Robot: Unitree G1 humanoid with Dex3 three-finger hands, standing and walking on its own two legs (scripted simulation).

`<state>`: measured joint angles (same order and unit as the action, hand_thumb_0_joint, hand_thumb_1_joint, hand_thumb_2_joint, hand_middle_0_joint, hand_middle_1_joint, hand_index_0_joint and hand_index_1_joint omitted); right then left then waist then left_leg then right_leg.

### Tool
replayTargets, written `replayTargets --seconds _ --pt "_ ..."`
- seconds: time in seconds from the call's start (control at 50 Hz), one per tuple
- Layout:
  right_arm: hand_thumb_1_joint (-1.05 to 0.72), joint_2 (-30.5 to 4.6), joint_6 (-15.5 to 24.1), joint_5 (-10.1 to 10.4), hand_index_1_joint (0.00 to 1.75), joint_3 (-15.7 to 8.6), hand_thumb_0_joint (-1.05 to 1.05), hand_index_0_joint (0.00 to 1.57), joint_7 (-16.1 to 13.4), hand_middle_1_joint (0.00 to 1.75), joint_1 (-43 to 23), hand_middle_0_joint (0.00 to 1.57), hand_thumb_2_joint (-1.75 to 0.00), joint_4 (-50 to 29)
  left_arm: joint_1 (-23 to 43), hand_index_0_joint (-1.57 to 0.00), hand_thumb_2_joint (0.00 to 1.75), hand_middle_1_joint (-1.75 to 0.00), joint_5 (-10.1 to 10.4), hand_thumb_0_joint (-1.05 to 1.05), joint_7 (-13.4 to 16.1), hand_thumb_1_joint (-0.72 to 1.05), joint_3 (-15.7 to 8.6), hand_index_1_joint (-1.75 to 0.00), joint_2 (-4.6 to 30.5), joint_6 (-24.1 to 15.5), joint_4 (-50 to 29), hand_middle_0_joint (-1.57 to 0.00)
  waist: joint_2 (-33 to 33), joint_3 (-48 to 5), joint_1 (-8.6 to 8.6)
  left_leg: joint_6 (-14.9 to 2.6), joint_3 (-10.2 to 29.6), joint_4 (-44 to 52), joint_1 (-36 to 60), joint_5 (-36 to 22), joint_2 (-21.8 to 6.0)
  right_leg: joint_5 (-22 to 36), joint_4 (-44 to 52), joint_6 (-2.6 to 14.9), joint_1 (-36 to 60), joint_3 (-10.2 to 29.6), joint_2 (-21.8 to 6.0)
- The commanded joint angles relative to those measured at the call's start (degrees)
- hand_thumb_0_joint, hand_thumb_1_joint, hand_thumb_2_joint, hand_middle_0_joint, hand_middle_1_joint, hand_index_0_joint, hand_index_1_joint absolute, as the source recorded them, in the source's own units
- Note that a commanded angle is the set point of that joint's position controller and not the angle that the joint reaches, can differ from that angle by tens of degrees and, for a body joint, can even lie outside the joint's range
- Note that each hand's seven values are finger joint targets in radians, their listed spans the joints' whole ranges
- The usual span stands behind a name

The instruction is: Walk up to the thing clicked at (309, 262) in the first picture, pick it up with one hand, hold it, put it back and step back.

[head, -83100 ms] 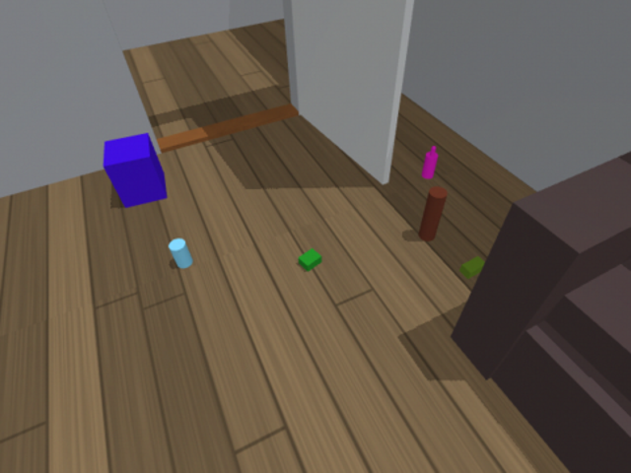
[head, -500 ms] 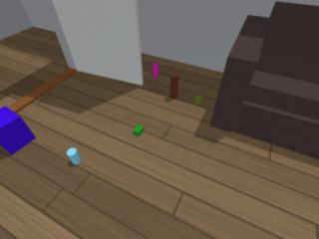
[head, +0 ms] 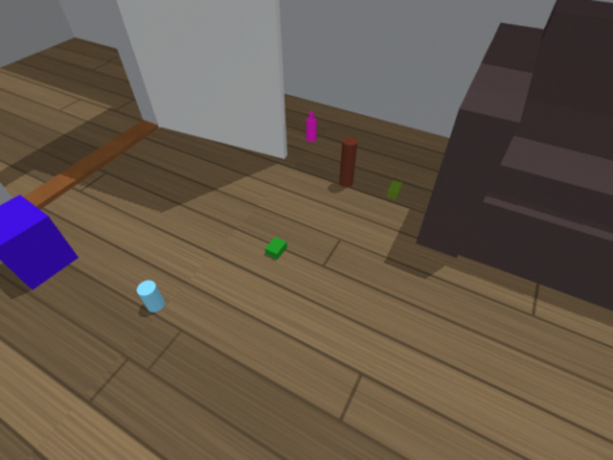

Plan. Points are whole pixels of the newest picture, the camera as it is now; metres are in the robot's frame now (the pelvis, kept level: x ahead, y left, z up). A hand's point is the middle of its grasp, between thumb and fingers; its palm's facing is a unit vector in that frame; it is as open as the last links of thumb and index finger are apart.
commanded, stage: step back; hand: left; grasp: from above
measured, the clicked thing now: (276, 248) +1.08 +0.18 -0.75
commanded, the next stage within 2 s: stand in 0.20 s
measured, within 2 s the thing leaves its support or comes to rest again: neither
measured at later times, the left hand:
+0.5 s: hand out of the picture +0.10 +0.24 -0.14, palm faces -0.03 -0.94 -0.34, open 7.4 cm
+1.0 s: hand out of the picture +0.06 +0.23 -0.14, palm faces -0.03 -0.94 -0.34, open 7.4 cm
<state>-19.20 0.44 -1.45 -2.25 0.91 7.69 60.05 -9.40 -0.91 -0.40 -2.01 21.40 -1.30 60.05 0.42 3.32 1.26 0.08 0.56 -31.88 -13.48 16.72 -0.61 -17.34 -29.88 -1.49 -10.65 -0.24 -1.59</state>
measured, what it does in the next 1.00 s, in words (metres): stands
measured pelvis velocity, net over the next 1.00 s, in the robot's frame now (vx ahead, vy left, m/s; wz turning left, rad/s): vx -0.01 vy -0.02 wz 0.00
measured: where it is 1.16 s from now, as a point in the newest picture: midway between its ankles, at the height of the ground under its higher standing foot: outside the picture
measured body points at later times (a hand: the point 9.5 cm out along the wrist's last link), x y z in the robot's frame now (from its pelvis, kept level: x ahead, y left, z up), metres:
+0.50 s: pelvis +0.00 -0.01 +0.01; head +0.01 -0.02 +0.46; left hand +0.10 +0.28 -0.11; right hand +0.10 -0.31 -0.12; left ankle +0.00 +0.12 -0.73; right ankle -0.02 -0.14 -0.73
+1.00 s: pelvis -0.01 -0.02 +0.01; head +0.00 -0.03 +0.46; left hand +0.06 +0.28 -0.12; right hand +0.05 -0.32 -0.13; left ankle +0.00 +0.12 -0.73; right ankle -0.02 -0.14 -0.73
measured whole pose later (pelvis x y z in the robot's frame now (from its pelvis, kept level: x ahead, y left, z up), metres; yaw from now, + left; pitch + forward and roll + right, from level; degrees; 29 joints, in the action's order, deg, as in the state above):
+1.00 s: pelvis -0.01 -0.02 +0.01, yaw +0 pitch -2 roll +0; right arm -20.3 0.5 -0.8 -0.2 0.7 6.3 66.2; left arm -6.3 -0.7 -0.8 -0.2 19.8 -0.8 65.8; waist -1.0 3.3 0.1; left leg 1.9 0.7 -18.1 -7.7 8.5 -1.9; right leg -10.5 -18.6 -0.2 -6.1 -0.6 -0.4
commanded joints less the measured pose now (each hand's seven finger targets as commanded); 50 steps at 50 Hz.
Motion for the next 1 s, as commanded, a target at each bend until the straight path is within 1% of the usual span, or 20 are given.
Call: replayTargets --seconds 0.0,0.04,0.08,0.12,0.16,0.18,0.2,0.24,0.28,0.34,0.42,0.5,0.54,0.62,0.7,0.74,0.82,0.9,0.96,0.98 --pt "-0.9 -13.0 1.8 0.7 0.3 -2.6 0.0 0.2 -1.5 0.3 -3.0 0.2 -0.9 -3.1 2.6 -0.2 0.9 -0.3 0.6 0.0 1.4 0.9 -2.5 -0.3 12.5 -1.7 -3.4 -0.2 -3.4 -7.5 -0.5 -1.95 4.3 4.7 3.4 -25.3 -5.3 22.1 2.2 4.45 5.5 3.6 -5.2" --pt "-0.9 -12.9 1.7 0.9 0.3 -2.7 0.0 0.2 -1.6 0.3 -3.6 0.2 -0.9 -2.6 3.4 -0.2 0.9 -0.3 0.6 0.0 1.6 0.9 -2.2 -0.3 11.9 -1.4 -3.1 -0.2 -2.5 -8.2 -0.52 -2.81 4.6 4.5 5.3 -27.9 -6.0 22.1 1.9 4.11 4.6 2.6 -4.6" --pt "-0.9 -12.8 1.5 0.8 0.3 -2.6 0.0 0.2 -1.6 0.3 -4.5 0.2 -0.9 -2.5 4.8 -0.2 0.9 -0.3 0.4 0.0 1.6 0.9 -1.9 -0.3 11.6 -1.1 -3.1 -0.2 -2.3 -7.4 -0.73 -3.17 5.0 6.0 4.1 -24.4 -6.5 19.2 2.1 3.86 4.7 2.2 -4.1" --pt "-0.9 -12.6 1.5 0.9 0.3 -2.6 0.0 0.2 -1.7 0.3 -5.7 0.2 -0.9 -2.3 4.2 -0.2 0.9 -0.3 0.4 0.0 1.7 0.9 -2.0 -0.3 11.5 -1.0 -2.5 -0.2 -1.9 -8.1 -0.13 -3.35 5.0 5.9 5.0 -24.8 -6.8 20.1 2.2 3.76 5.1 2.2 -4.3" --pt "-0.9 -12.2 1.4 0.8 0.3 -2.5 0.0 0.2 -1.7 0.3 -5.8 0.2 -0.9 -2.1 5.5 -0.2 0.9 -0.3 0.2 0.0 1.6 0.9 -2.1 -0.3 11.7 -1.0 -2.4 -0.2 -0.8 -7.6 -0.53 -2.95 3.9 5.7 3.7 -24.4 -6.1 20.8 2.7 3.76 6.3 2.6 -4.6" --pt "-0.9 -12.4 1.6 1.0 0.3 -1.6 0.0 0.2 -1.7 0.3 -5.2 0.2 -0.9 -1.7 6.2 -0.2 0.9 -0.3 0.8 0.0 1.5 0.9 -1.2 -0.3 10.4 -0.7 -1.5 -0.2 0.2 -5.9 -0.86 -2.84 6.6 9.3 4.2 -27.9 -7.1 21.9 4.3 2.62 5.9 3.5 -4.7" --pt "-0.9 -12.8 1.8 1.1 0.3 -1.7 0.0 0.2 -1.6 0.3 -6.1 0.2 -0.9 -1.4 5.7 -0.2 0.9 -0.3 0.9 0.0 1.4 0.9 -1.1 -0.3 10.2 -0.6 -1.3 -0.2 -0.3 -6.2 -0.41 -2.54 6.3 8.9 7.1 -29.2 -7.3 22.6 5.7 2.49 5.2 3.6 -5.1" --pt "-0.9 -12.8 1.9 1.1 0.3 -1.5 0.0 0.2 -1.6 0.3 -6.3 0.2 -0.9 -1.0 6.7 -0.2 0.9 -0.3 0.9 0.0 1.3 0.9 -0.8 -0.3 10.3 -0.5 -0.9 -0.2 -0.6 -6.1 -0.9 -2.07 5.8 10.1 8.3 -28.9 -6.9 21.6 7.5 2.15 5.5 3.6 -4.8" --pt "-0.9 -12.5 1.9 1.2 0.3 -1.2 0.0 0.2 -1.5 0.3 -6.6 0.2 -0.9 -0.7 7.3 -0.2 0.9 -0.3 0.8 0.0 1.4 0.9 -0.8 -0.3 10.6 -0.6 -0.5 -0.2 -0.3 -7.8 -1.05 -1.76 5.4 10.2 9.9 -30.6 -7.1 23.8 8.1 2.21 7.3 3.6 -5.3" --pt "-0.9 -11.9 1.6 1.4 0.3 -1.0 0.0 0.2 -1.3 0.3 -8.0 0.2 -0.9 -0.4 8.1 -0.2 0.9 -0.3 0.6 0.0 1.2 0.9 -0.7 -0.3 10.9 -0.7 0.2 -0.2 0.1 -6.6 -1.14 -1.25 4.9 12.1 10.0 -23.2 -6.5 20.0 11.3 2.08 6.4 4.2 -5.6" --pt "-0.9 -11.9 1.5 1.2 0.3 -0.8 0.0 0.2 -1.2 0.3 -8.0 0.2 -0.9 0.3 8.6 -0.2 0.9 -0.3 0.6 0.0 1.1 0.9 -0.8 -0.3 11.1 -1.0 0.8 -0.2 0.1 -7.1 -1.21 -1.03 4.5 13.6 9.3 -21.4 -6.6 20.0 12.6 2.19 8.4 4.4 -6.1" --pt "-0.9 -12.0 1.4 1.1 0.3 -0.4 0.0 0.2 -1.0 0.3 -7.9 0.2 -0.9 1.1 8.9 -0.2 0.9 -0.3 0.4 0.0 1.0 0.9 -0.6 -0.3 10.9 -0.9 1.5 -0.2 -0.5 -4.3 -1.23 -0.49 4.8 15.7 7.7 -13.2 -6.3 12.1 14.9 2.05 5.8 4.8 -5.7" --pt "-0.9 -12.3 1.6 1.0 0.3 -0.5 0.0 0.2 -1.1 0.3 -8.0 0.2 -0.9 1.1 8.6 -0.2 0.9 -0.3 0.4 0.0 0.9 0.9 -0.8 -0.3 11.1 -0.9 1.7 -0.2 -0.1 -5.7 -1.07 -0.67 4.8 15.5 8.4 -14.9 -6.7 14.0 14.6 2.35 6.6 5.0 -6.0" --pt "-0.9 -12.2 1.5 1.0 0.3 -0.3 0.0 0.2 -0.9 0.3 -7.1 0.2 -0.9 1.6 8.1 -0.2 0.9 -0.3 0.3 0.0 0.8 0.9 -0.6 -0.3 11.1 -1.1 2.1 -0.2 0.1 -4.8 -1.33 -0.64 4.8 15.9 7.9 -11.5 -6.4 11.1 15.9 2.23 5.3 5.1 -5.9" --pt "-0.9 -12.5 1.4 0.9 0.3 -0.1 0.0 0.2 -0.9 0.3 -5.5 0.2 -0.9 2.4 7.8 -0.2 0.9 -0.3 0.3 0.0 0.7 0.9 -0.6 -0.3 11.2 -0.8 2.4 -0.2 -0.5 -2.5 -1.62 -0.42 5.2 17.0 6.0 -6.0 -6.2 5.3 16.7 2.23 3.2 5.5 -5.4" --pt "-0.9 -12.8 1.5 0.8 0.3 -0.1 0.0 0.2 -0.9 0.3 -5.5 0.2 -0.9 2.2 7.5 -0.2 0.9 -0.3 0.3 0.0 0.6 0.9 -0.6 -0.3 10.9 -0.8 2.4 -0.2 -0.8 -3.7 -1.44 -0.7 5.5 16.9 6.1 -8.1 -6.7 7.9 15.8 2.38 4.3 5.3 -5.6" --pt "-0.9 -12.8 1.6 0.8 0.3 0.0 0.0 0.2 -1.0 0.3 -5.2 0.2 -0.9 2.3 6.4 -0.2 0.9 -0.3 0.4 0.0 0.4 0.9 -0.6 -0.3 11.0 -0.7 2.7 -0.2 -0.6 -4.2 -1.1 -0.8 5.5 16.4 6.8 -9.0 -6.8 8.5 15.6 2.59 4.1 5.5 -5.7" --pt "-0.9 -12.8 1.7 0.8 0.3 0.2 0.0 0.2 -1.1 0.3 -4.1 0.2 -0.9 2.6 6.3 -0.2 0.9 -0.3 0.5 0.0 0.5 0.9 -0.5 -0.3 11.0 -0.9 2.3 -0.2 -0.2 -5.4 -1.32 -0.74 5.3 15.7 7.4 -14.2 -6.9 13.2 14.8 2.44 5.2 5.4 -5.8" --pt "-0.9 -12.8 1.5 0.9 0.3 0.3 0.0 0.2 -1.1 0.3 -3.8 0.2 -0.9 2.7 6.2 -0.2 0.9 -0.3 0.5 0.0 0.6 0.9 -0.3 -0.3 11.1 -0.8 2.4 -0.2 0.2 -3.8 -1.32 -0.5 5.3 16.2 6.5 -10.4 -6.6 9.0 15.6 2.41 3.5 5.3 -5.6" --pt "-0.9 -12.9 1.5 0.9 0.3 0.2 0.0 0.2 -1.1 0.3 -4.2 0.2 -0.9 2.5 6.0 -0.2 0.9 -0.3 0.5 0.0 0.6 0.9 -0.3 -0.3 11.2 -0.7 2.2 -0.2 0.5 -4.5 -1.28 -0.77 5.1 15.6 7.3 -11.5 -6.8 10.6 15.5 2.53 3.7 5.5 -5.8"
